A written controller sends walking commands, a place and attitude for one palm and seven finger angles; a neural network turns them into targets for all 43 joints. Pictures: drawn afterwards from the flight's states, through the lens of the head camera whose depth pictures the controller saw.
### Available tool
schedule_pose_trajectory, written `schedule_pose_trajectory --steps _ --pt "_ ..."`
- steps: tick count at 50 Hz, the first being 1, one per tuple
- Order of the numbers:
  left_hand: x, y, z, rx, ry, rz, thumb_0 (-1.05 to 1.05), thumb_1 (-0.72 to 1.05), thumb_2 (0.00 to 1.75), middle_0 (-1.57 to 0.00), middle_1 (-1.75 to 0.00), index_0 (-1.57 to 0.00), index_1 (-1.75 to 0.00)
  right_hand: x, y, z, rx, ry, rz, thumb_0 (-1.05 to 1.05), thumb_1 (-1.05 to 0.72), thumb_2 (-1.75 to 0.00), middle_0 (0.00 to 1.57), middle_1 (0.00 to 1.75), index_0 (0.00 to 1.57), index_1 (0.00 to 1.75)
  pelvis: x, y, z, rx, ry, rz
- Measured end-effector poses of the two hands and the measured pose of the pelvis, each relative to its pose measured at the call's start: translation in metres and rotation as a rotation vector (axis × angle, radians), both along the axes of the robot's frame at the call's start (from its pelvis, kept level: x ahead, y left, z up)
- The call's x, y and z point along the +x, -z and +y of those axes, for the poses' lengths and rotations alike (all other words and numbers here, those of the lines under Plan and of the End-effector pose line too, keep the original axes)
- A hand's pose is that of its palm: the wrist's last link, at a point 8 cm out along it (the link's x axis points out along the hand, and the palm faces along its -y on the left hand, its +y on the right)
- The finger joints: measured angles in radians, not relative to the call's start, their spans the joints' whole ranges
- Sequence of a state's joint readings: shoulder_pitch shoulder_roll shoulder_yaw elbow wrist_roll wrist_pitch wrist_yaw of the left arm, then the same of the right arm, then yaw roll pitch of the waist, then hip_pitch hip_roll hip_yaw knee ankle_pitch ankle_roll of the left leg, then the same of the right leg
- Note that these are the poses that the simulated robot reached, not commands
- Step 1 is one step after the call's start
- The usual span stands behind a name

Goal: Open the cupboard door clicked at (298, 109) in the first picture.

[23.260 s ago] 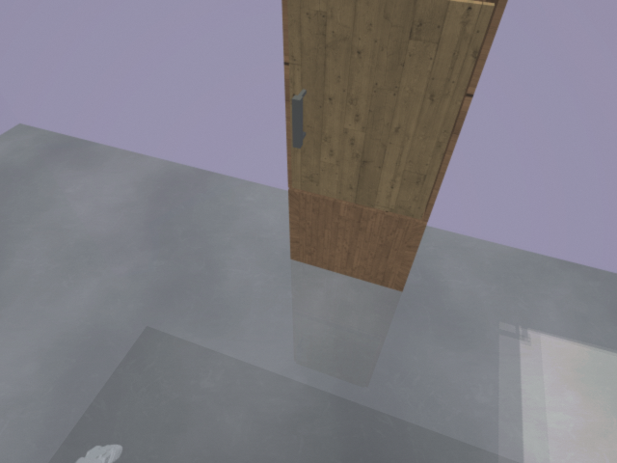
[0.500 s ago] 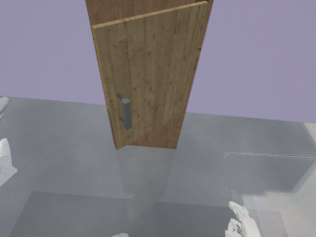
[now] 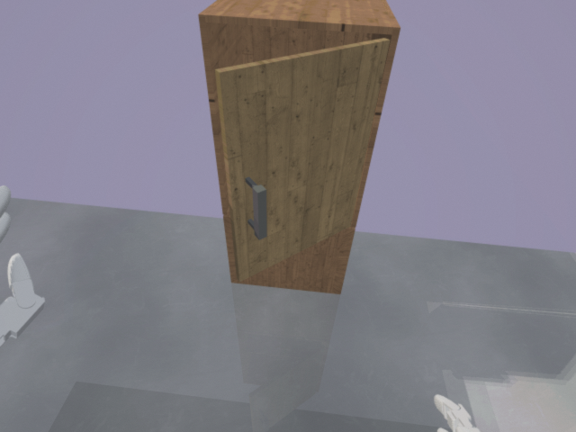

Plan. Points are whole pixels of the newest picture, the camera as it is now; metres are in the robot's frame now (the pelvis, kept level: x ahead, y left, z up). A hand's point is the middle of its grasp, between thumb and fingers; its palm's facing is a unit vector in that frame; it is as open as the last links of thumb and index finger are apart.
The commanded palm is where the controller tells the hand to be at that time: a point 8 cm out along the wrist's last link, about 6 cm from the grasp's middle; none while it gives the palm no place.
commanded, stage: stop stepping back and stand still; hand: left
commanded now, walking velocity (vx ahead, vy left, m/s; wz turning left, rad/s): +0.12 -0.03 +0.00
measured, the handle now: (255, 208) +0.62 +0.12 -0.05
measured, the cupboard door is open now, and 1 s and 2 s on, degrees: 41 41 41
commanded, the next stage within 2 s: let the arm hang, fingers relaxed in 0.62 s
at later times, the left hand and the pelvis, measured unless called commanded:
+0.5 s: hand (82, 269) +0.24 +0.26 +0.17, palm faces +0.40 -0.80 -0.46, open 7.4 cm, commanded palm +0.18 +0.29 +0.19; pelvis +0.02 +0.00 +0.01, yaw -3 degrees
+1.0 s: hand out of the picture +0.06 +0.21 -0.15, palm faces -0.06 -0.97 -0.22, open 7.4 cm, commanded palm none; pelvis -0.01 +0.02 +0.01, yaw -1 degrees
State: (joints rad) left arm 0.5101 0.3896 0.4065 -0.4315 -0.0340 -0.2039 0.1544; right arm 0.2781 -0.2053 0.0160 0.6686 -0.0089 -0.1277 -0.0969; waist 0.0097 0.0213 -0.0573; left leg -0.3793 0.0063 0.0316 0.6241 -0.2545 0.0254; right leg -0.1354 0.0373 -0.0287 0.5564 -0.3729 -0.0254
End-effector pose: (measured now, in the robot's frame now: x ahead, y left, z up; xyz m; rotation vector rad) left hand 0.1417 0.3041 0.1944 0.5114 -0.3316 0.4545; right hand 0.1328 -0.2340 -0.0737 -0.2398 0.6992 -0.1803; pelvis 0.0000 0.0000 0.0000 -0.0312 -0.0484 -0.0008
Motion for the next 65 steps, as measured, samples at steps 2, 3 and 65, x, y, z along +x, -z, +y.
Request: schedule_pose_trajectory --steps 2,3,65 --pt "0.004 0.007 0.005 -0.031 -0.006 -0.012 0.01 0.89 0.90 -0.21 -0.30 -0.21 -0.30 0.001 0.004 0.005 -0.003 -0.003 0.005 0.02 -0.90 -0.90 0.20 0.30 0.20 0.30 0.001 0.003 0.005 0.001 0.002 -0.011" --pt "0.008 0.010 0.007 -0.043 -0.006 -0.010 0.01 0.89 0.90 -0.21 -0.30 -0.21 -0.30 0.002 0.004 0.007 -0.001 0.000 0.004 0.02 -0.90 -0.90 0.20 0.30 0.20 0.30 0.002 0.004 0.007 0.007 0.005 -0.014" --pt "-0.224 0.320 -0.048 -0.669 -0.265 1.814 0.01 0.92 0.90 -0.20 -0.30 -0.20 -0.30 -0.171 0.053 0.019 0.077 0.116 0.780 0.01 -0.91 -0.90 0.20 0.30 0.20 0.30 -0.018 -0.015 0.022 0.017 0.007 0.028"
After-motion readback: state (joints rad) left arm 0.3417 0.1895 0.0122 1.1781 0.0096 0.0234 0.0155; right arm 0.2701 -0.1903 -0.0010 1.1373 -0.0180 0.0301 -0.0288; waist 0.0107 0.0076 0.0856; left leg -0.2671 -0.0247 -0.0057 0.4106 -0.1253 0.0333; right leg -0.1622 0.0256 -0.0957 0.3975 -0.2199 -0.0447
